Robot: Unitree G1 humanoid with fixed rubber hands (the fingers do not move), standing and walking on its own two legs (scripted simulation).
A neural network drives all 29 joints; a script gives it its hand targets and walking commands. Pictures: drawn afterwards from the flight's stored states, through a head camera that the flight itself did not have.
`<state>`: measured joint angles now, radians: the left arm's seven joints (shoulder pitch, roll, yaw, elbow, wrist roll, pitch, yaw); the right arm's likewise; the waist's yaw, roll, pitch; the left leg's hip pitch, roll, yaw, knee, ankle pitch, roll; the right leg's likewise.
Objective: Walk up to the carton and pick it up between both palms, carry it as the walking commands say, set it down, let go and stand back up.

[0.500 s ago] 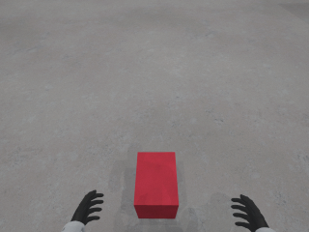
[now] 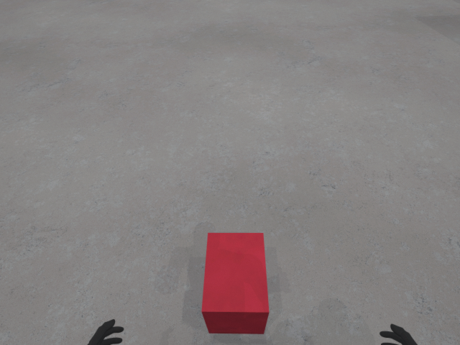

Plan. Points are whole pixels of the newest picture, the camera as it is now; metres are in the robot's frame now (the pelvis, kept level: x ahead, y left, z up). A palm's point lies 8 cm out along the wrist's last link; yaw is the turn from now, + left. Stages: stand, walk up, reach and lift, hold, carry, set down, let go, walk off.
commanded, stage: stand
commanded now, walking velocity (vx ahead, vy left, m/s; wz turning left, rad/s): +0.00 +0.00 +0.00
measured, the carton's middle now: (235, 283) +0.46 +0.04 -0.63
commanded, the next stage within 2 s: none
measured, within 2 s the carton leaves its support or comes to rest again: neither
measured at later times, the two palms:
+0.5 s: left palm out of the picture +0.07 +0.28 -0.10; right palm out of the picture +0.07 -0.30 -0.10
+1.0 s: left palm out of the picture +0.05 +0.28 -0.10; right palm out of the picture +0.05 -0.31 -0.11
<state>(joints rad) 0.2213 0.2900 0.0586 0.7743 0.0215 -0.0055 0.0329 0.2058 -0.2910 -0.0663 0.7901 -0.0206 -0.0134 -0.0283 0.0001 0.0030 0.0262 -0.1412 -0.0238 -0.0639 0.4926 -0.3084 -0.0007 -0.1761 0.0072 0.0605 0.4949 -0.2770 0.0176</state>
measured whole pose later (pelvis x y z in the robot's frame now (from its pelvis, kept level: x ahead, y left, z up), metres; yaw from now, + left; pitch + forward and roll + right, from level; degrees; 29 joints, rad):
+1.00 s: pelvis -0.03 -0.01 +0.01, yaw +0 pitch -3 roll +0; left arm 0.19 0.33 0.04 0.95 0.00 -0.01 0.03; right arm 0.19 -0.34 -0.03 0.98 0.00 -0.02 -0.03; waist 0.00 0.00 0.04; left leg -0.12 0.00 -0.07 0.40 -0.22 -0.02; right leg -0.16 0.02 0.06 0.41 -0.19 0.00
